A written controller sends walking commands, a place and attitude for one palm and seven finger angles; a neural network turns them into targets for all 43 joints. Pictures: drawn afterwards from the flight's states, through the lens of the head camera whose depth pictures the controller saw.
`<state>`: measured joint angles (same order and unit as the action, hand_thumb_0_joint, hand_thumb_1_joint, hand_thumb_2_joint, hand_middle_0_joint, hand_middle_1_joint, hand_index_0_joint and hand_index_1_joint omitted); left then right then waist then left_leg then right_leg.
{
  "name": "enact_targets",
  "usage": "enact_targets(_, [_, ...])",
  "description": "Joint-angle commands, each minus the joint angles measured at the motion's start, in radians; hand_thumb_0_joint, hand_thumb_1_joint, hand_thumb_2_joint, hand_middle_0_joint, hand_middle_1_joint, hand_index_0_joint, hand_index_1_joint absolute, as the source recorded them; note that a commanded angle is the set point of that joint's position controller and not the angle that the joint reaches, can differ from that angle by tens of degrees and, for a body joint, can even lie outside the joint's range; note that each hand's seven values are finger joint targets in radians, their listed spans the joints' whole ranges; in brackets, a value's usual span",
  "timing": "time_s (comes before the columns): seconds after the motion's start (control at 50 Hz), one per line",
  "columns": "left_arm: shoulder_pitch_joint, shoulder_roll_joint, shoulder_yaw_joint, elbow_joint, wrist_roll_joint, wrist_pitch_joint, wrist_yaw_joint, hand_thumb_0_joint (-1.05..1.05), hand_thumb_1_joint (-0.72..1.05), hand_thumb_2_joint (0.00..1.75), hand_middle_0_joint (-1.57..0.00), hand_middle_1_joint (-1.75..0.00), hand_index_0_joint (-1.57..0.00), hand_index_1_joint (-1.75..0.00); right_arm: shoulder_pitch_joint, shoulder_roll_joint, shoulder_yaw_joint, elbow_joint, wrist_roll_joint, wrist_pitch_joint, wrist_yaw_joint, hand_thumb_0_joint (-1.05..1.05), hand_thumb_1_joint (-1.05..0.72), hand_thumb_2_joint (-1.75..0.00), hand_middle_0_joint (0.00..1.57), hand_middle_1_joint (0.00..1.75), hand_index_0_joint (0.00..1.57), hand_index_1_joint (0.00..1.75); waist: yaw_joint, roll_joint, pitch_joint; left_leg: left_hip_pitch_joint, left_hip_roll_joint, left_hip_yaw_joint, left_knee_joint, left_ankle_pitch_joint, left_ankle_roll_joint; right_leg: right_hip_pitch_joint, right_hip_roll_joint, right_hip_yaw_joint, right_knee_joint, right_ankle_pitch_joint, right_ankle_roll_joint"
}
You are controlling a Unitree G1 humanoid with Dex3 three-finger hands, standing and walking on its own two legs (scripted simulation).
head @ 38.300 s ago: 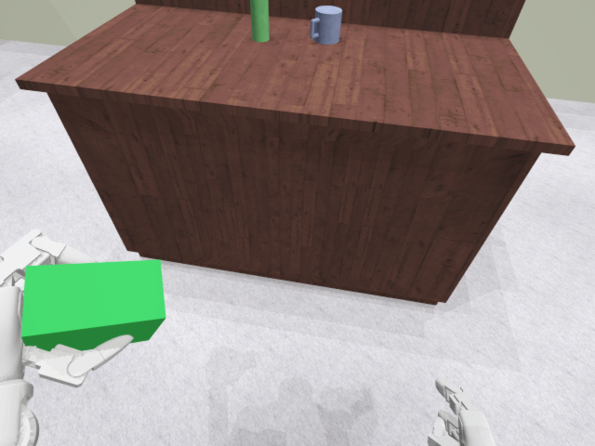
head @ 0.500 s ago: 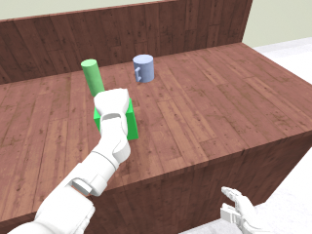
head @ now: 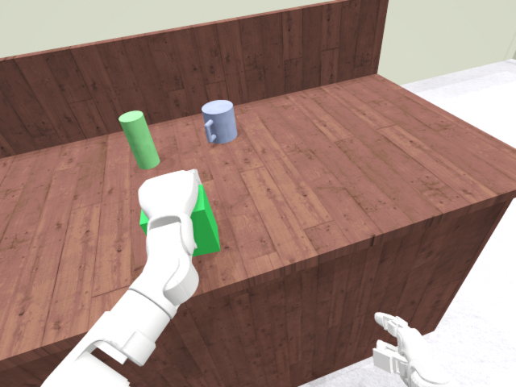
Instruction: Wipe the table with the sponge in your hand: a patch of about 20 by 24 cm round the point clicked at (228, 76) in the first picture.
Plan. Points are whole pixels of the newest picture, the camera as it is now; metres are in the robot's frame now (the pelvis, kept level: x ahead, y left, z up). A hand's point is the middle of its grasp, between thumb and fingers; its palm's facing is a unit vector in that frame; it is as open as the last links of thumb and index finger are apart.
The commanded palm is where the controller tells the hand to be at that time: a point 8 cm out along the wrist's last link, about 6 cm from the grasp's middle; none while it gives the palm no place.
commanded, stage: wipe back along the third lane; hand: left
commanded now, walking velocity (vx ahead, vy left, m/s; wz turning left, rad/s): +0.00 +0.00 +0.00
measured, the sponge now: (185, 231) +0.35 +0.17 +0.08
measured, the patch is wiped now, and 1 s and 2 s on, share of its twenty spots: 1.00 1.00 1.00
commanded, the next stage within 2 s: slide back across to the middle lane in 0.36 s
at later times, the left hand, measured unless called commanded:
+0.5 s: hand (185, 236) +0.30 +0.15 +0.13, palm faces +0.16 -0.14 -0.98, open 10.2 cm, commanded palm +0.26 +0.15 +0.16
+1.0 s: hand (155, 243) +0.28 +0.18 +0.14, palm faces +0.18 -0.24 -0.95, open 10.2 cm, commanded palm +0.23 +0.20 +0.19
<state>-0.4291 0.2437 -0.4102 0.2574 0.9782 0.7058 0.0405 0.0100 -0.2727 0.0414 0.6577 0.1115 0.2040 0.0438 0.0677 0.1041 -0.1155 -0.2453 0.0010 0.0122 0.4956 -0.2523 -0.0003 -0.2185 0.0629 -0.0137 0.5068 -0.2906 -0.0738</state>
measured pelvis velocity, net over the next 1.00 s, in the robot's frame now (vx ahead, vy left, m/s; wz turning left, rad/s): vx -0.01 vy -0.01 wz -0.04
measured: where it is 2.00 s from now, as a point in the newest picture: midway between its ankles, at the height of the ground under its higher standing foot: outside the picture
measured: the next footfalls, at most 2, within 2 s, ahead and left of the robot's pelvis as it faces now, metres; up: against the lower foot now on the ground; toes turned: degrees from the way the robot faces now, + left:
none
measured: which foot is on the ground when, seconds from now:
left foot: down 0.00-1.00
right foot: down 0.00-1.00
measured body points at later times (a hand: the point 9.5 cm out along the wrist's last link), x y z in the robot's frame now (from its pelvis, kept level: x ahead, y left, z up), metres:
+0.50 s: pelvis -0.01 -0.02 +0.00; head -0.05 -0.07 +0.44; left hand +0.29 +0.15 +0.18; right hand +0.25 -0.21 -0.07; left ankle +0.01 +0.12 -0.74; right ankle -0.01 -0.07 -0.74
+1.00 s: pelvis -0.01 -0.01 +0.00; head -0.05 -0.06 +0.45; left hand +0.26 +0.19 +0.19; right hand +0.24 -0.22 -0.07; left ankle +0.01 +0.12 -0.74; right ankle -0.01 -0.07 -0.74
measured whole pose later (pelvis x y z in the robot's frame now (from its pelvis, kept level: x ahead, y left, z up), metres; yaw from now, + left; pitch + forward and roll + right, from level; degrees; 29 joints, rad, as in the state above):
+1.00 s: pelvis -0.01 -0.01 +0.00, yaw -2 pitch -3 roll +1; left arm -0.06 0.36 -0.23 -0.22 0.86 0.61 -0.01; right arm -0.01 -0.27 0.04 0.63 0.08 0.16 0.00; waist 0.09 0.11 -0.06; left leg -0.18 0.03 0.04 0.48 -0.24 -0.01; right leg -0.16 0.09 0.01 0.49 -0.27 -0.09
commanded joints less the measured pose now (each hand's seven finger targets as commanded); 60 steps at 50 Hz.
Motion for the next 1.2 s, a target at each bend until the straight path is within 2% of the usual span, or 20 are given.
enact_targets(0.0, [-0.150,0.022,0.033,-0.090,-0.043,0.000,-0.034,0.00,0.10,1.30,-1.20,-1.60,-1.20,-1.60,-0.284,-0.073,-0.028,-0.193,0.000,-0.065,-0.006,0.00,-0.90,-0.90,0.20,0.30,0.20,0.30,0.003,-0.207,-0.099,0.042,-0.030,0.024,-0.033,0.151,0.043,0.042,-0.037,0.057,-0.108,0.239,0.025])
enact_targets(0.16, [-0.051,-0.001,0.007,-0.158,-0.040,-0.020,-0.042,0.00,0.10,1.30,-1.20,-1.60,-1.20,-1.60,-0.293,-0.066,-0.032,-0.201,-0.003,-0.083,0.004,0.00,-0.90,-0.90,0.20,0.30,0.20,0.30,0.011,-0.202,-0.103,0.063,-0.038,0.031,-0.016,0.173,0.045,0.051,-0.037,0.076,-0.114,0.273,0.025])
enact_targets(0.28, [0.046,0.047,0.071,-0.248,-0.063,-0.037,-0.033,0.00,0.10,1.30,-1.20,-1.60,-1.20,-1.60,-0.305,-0.065,-0.032,-0.213,-0.009,-0.086,0.011,0.00,-0.90,-0.90,0.20,0.30,0.20,0.30,0.025,-0.223,-0.073,0.062,-0.036,0.022,-0.011,0.175,0.047,0.055,-0.034,0.104,-0.132,0.275,0.026])
enact_targets(0.32, [0.054,0.011,0.029,-0.256,-0.058,-0.040,-0.033,0.00,0.10,1.30,-1.20,-1.60,-1.20,-1.60,-0.300,-0.061,-0.031,-0.208,-0.008,-0.084,0.010,0.00,-0.90,-0.90,0.20,0.30,0.20,0.30,0.015,-0.216,-0.057,0.071,-0.034,0.029,-0.010,0.179,0.046,0.043,-0.036,0.096,-0.131,0.271,0.027])
enact_targets(0.38, [0.084,0.064,0.084,-0.306,-0.064,-0.049,-0.028,0.00,0.10,1.30,-1.20,-1.60,-1.20,-1.60,-0.306,-0.062,-0.032,-0.216,-0.011,-0.083,0.006,0.00,-0.90,-0.90,0.20,0.30,0.20,0.30,0.025,-0.217,-0.066,0.076,-0.035,0.021,-0.008,0.179,0.048,0.051,-0.032,0.118,-0.139,0.272,0.026])
enact_targets(0.44, [0.110,0.023,0.034,-0.322,-0.055,-0.052,-0.028,0.00,0.10,1.30,-1.20,-1.60,-1.20,-1.60,-0.302,-0.061,-0.029,-0.213,-0.010,-0.078,0.008,0.00,-0.90,-0.90,0.20,0.30,0.20,0.30,0.016,-0.197,-0.060,0.079,-0.032,0.023,-0.011,0.190,0.042,0.046,-0.033,0.104,-0.126,0.281,0.023])
enact_targets(0.48, [0.100,0.104,0.115,-0.374,-0.060,-0.061,-0.019,0.00,0.10,1.30,-1.20,-1.60,-1.20,-1.60,-0.308,-0.062,-0.032,-0.220,-0.013,-0.077,0.001,0.00,-0.90,-0.90,0.20,0.30,0.20,0.30,0.027,-0.186,-0.070,0.084,-0.034,0.018,-0.011,0.182,0.046,0.052,-0.029,0.129,-0.135,0.262,0.020])
enact_targets(0.54, [0.088,0.097,0.105,-0.376,-0.053,-0.064,-0.017,0.00,0.10,1.30,-1.20,-1.60,-1.20,-1.60,-0.303,-0.059,-0.028,-0.214,-0.014,-0.078,-0.009,0.00,-0.90,-0.90,0.20,0.30,0.20,0.30,0.024,-0.180,-0.069,0.091,-0.033,0.022,-0.013,0.186,0.043,0.049,-0.033,0.120,-0.133,0.255,0.020])
enact_targets(0.58, [0.082,0.162,0.173,-0.412,-0.055,-0.073,-0.012,0.00,0.10,1.30,-1.20,-1.60,-1.20,-1.60,-0.308,-0.062,-0.029,-0.216,-0.017,-0.078,-0.017,0.00,-0.90,-0.90,0.20,0.30,0.20,0.30,0.032,-0.167,-0.073,0.096,-0.032,0.014,-0.018,0.185,0.043,0.051,-0.029,0.136,-0.137,0.240,0.015])
enact_targets(0.6, [0.068,0.122,0.127,-0.424,-0.051,-0.073,-0.013,0.00,0.10,1.30,-1.20,-1.60,-1.20,-1.60,-0.308,-0.057,-0.026,-0.222,-0.018,-0.081,-0.019,0.00,-0.90,-0.90,0.20,0.30,0.20,0.30,0.028,-0.158,-0.094,0.101,-0.034,0.024,-0.017,0.191,0.045,0.064,-0.033,0.120,-0.129,0.244,0.018])
enact_targets(0.68, [0.109,0.204,0.216,-0.482,-0.058,-0.083,-0.010,0.00,0.10,1.30,-1.20,-1.60,-1.20,-1.60,-0.305,-0.063,-0.028,-0.226,-0.023,-0.083,-0.027,0.00,-0.90,-0.90,0.20,0.30,0.20,0.30,0.041,-0.156,-0.107,0.106,-0.034,0.014,-0.018,0.217,0.044,0.086,-0.028,0.141,-0.122,0.294,0.013])
enact_targets(0.74, [0.133,0.187,0.201,-0.492,-0.061,-0.081,-0.014,0.00,0.10,1.30,-1.20,-1.60,-1.20,-1.60,-0.303,-0.060,-0.025,-0.224,-0.024,-0.085,-0.033,0.00,-0.90,-0.90,0.20,0.30,0.20,0.30,0.038,-0.155,-0.088,0.110,-0.032,0.016,-0.020,0.229,0.043,0.076,-0.028,0.129,-0.121,0.304,0.014])
enact_targets(0.78, [0.111,0.255,0.260,-0.535,-0.066,-0.088,-0.015,0.00,0.10,1.30,-1.20,-1.60,-1.20,-1.60,-0.302,-0.066,-0.026,-0.227,-0.026,-0.088,-0.039,0.00,-0.90,-0.90,0.20,0.30,0.20,0.30,0.041,-0.142,-0.090,0.116,-0.031,0.011,-0.023,0.216,0.044,0.075,-0.028,0.152,-0.131,0.279,0.011])
enact_targets(0.84, [0.142,0.241,0.252,-0.562,-0.070,-0.090,-0.019,0.00,0.10,1.30,-1.20,-1.60,-1.20,-1.60,-0.300,-0.062,-0.027,-0.231,-0.027,-0.095,-0.043,0.00,-0.90,-0.90,0.20,0.30,0.20,0.30,0.047,-0.122,-0.108,0.125,-0.033,0.010,-0.022,0.239,0.045,0.090,-0.028,0.137,-0.120,0.304,0.010])
enact_targets(0.88, [0.168,0.326,0.330,-0.600,-0.073,-0.097,-0.019,0.00,0.10,1.30,-1.20,-1.60,-1.20,-1.60,-0.301,-0.070,-0.029,-0.231,-0.031,-0.096,-0.048,0.00,-0.90,-0.90,0.20,0.30,0.20,0.30,0.057,-0.121,-0.119,0.129,-0.033,0.003,-0.020,0.248,0.046,0.101,-0.027,0.159,-0.115,0.316,0.006])
enact_targets(0.92, [0.184,0.275,0.288,-0.615,-0.079,-0.098,-0.026,0.00,0.10,1.30,-1.20,-1.60,-1.20,-1.60,-0.298,-0.061,-0.027,-0.235,-0.029,-0.103,-0.046,0.00,-0.90,-0.90,0.20,0.30,0.20,0.30,0.051,-0.127,-0.113,0.128,-0.033,0.003,-0.021,0.256,0.045,0.097,-0.028,0.139,-0.112,0.322,0.009])
enact_targets(0.98, [0.170,0.347,0.346,-0.641,-0.080,-0.106,-0.033,0.00,0.10,1.30,-1.20,-1.60,-1.20,-1.60,-0.300,-0.072,-0.027,-0.233,-0.032,-0.112,-0.053,0.00,-0.90,-0.90,0.20,0.30,0.20,0.30,0.051,-0.118,-0.098,0.133,-0.033,-0.005,-0.020,0.239,0.046,0.080,-0.026,0.165,-0.123,0.289,0.005])
enact_targets(1.0, [0.173,0.294,0.299,-0.629,-0.077,-0.106,-0.038,0.00,0.10,1.30,-1.20,-1.60,-1.20,-1.60,-0.299,-0.064,-0.026,-0.237,-0.032,-0.117,-0.054,0.00,-0.90,-0.90,0.20,0.30,0.20,0.30,0.047,-0.126,-0.097,0.132,-0.036,0.002,-0.018,0.237,0.049,0.078,-0.030,0.145,-0.122,0.282,0.010])
enact_targets(1.1, [0.104,0.310,0.293,-0.600,-0.065,-0.127,-0.054,0.00,0.10,1.30,-1.20,-1.60,-1.20,-1.60,-0.295,-0.066,-0.023,-0.226,-0.031,-0.149,-0.072,0.00,-0.90,-0.90,0.20,0.30,0.20,0.30,0.039,-0.092,-0.076,0.141,-0.038,-0.006,-0.026,0.176,0.048,0.031,-0.033,0.149,-0.153,0.149,0.009])
enact_targets(1.18, [0.085,0.383,0.348,-0.557,-0.051,-0.147,-0.063,0.00,0.10,1.30,-1.20,-1.60,-1.20,-1.60,-0.294,-0.077,-0.020,-0.211,-0.034,-0.164,-0.084,0.00,-0.90,-0.90,0.20,0.30,0.20,0.30,0.041,-0.100,-0.059,0.139,-0.037,-0.017,-0.040,0.142,0.045,0.017,-0.033,0.169,-0.172,0.091,0.005])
